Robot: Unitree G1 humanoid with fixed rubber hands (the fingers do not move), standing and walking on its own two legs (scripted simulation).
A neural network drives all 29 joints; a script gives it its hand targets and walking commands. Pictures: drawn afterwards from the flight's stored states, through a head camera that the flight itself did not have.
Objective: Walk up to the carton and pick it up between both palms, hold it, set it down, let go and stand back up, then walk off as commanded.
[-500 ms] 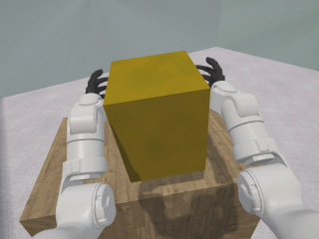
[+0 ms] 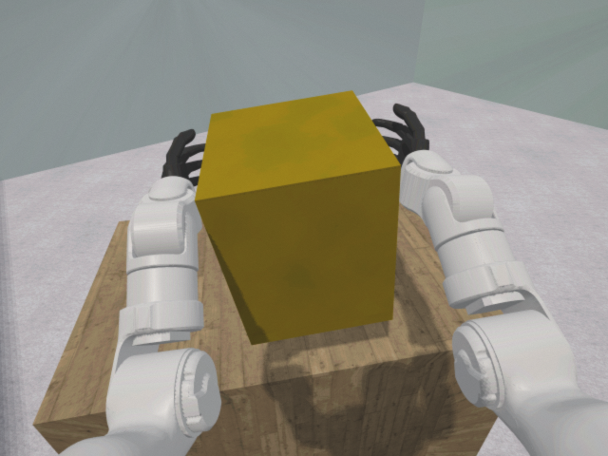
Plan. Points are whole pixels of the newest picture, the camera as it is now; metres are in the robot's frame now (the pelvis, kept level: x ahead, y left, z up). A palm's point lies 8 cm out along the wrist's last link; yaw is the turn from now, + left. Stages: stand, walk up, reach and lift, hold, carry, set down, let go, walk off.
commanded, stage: hold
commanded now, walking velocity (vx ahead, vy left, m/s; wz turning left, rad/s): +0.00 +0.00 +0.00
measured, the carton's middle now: (302, 217) +0.38 +0.01 +0.20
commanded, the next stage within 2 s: none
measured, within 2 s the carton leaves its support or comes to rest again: neither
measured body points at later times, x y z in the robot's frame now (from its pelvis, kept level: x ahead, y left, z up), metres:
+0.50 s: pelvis -0.01 +0.00 +0.00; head -0.10 +0.01 +0.44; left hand +0.37 +0.16 +0.26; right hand +0.37 -0.13 +0.28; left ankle +0.00 +0.13 -0.74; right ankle +0.04 -0.15 -0.74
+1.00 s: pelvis +0.00 +0.00 +0.00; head -0.09 +0.01 +0.44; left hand +0.38 +0.16 +0.26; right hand +0.38 -0.13 +0.28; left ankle +0.00 +0.13 -0.74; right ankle +0.04 -0.15 -0.74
